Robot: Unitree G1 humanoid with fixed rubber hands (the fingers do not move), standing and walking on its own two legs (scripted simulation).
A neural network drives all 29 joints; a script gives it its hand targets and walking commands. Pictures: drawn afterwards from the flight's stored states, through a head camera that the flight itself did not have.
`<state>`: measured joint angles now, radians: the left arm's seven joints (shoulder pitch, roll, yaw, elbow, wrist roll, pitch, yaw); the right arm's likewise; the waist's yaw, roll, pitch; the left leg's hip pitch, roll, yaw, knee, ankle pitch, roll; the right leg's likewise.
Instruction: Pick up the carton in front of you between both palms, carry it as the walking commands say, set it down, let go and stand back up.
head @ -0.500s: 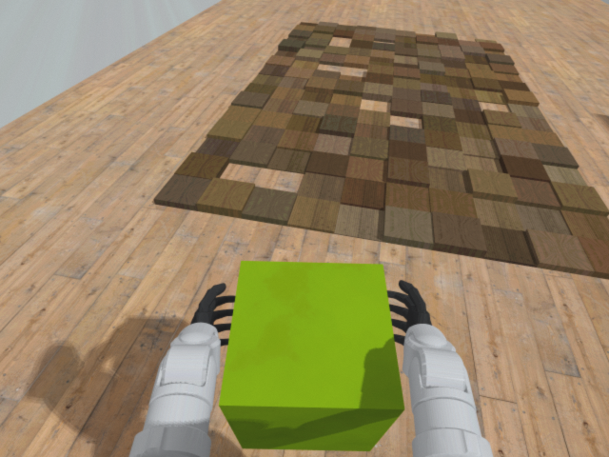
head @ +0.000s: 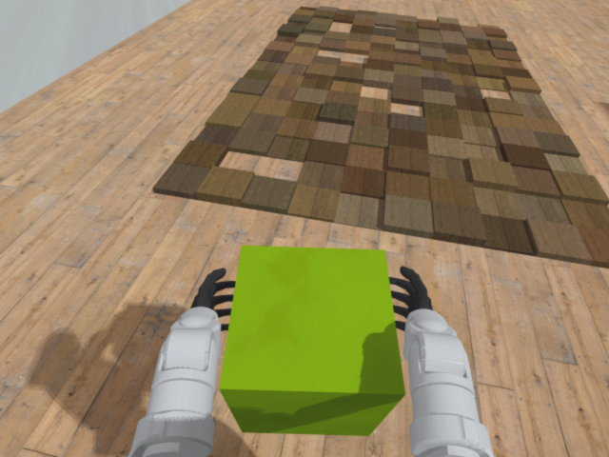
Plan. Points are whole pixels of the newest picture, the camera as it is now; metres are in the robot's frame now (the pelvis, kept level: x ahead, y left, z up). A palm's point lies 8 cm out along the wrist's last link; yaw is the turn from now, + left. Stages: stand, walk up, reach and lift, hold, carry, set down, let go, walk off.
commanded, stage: reach and lift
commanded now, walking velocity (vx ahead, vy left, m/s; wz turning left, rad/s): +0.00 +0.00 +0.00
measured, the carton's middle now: (309, 346) +0.30 +0.00 -0.05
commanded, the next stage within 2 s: hold in 0.42 s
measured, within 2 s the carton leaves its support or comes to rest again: neither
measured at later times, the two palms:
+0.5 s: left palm (203, 313) +0.29 +0.15 +0.04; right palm (421, 314) +0.30 -0.15 +0.05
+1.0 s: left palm (201, 311) +0.29 +0.15 +0.05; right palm (424, 314) +0.30 -0.15 +0.06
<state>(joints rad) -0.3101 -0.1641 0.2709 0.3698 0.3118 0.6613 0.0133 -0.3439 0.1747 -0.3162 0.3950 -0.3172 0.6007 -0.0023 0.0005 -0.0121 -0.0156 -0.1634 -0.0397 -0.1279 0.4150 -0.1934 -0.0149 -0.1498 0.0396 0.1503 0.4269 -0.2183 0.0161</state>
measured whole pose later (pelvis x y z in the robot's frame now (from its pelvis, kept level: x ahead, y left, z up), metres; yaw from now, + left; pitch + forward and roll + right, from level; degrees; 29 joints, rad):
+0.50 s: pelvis +0.01 +0.00 +0.00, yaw +0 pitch -5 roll +0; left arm -0.24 -0.15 0.19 0.26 0.27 0.74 0.03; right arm -0.27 0.15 -0.23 0.28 -0.28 0.69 -0.01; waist 0.00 -0.01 -0.02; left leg -0.08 -0.03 -0.13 0.35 -0.18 -0.01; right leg -0.07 0.03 0.14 0.36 -0.21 0.01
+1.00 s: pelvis +0.00 +0.00 +0.00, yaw +0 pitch -7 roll +0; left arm -0.31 -0.16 0.24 0.29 0.31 0.78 0.01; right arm -0.34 0.17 -0.29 0.31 -0.32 0.73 0.00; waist 0.00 -0.01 -0.01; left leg -0.07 -0.04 -0.12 0.36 -0.17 -0.01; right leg -0.06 0.03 0.14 0.37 -0.20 0.01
